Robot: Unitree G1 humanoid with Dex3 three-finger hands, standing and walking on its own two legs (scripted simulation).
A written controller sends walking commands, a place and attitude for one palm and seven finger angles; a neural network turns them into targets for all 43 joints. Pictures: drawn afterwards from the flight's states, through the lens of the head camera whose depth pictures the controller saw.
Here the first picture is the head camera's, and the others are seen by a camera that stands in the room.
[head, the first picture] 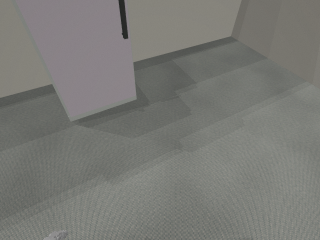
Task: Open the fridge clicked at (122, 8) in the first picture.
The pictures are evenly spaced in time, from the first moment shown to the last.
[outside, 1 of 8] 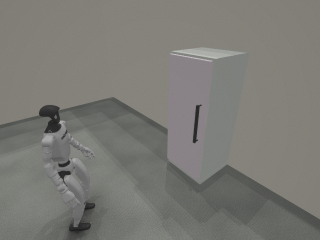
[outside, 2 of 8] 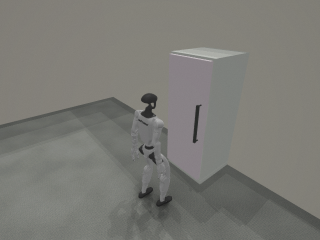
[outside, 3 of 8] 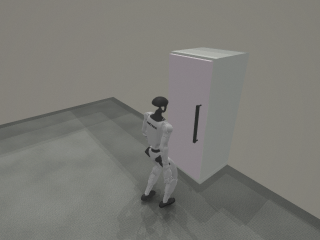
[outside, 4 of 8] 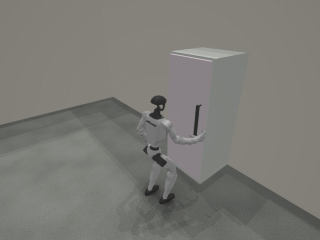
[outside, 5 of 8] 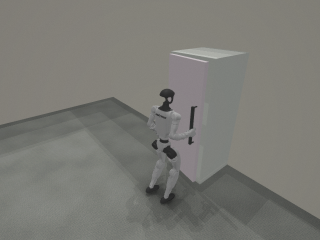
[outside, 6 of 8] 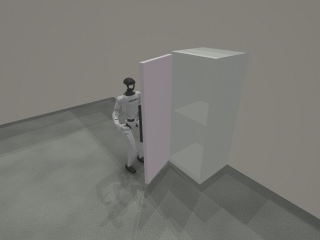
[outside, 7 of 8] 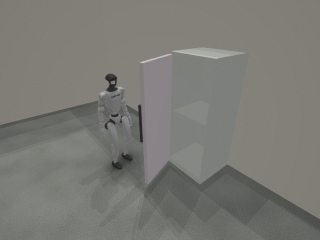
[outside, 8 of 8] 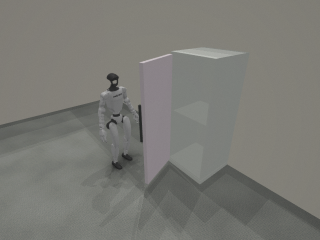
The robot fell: no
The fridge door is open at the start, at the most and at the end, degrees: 0 73 70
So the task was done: yes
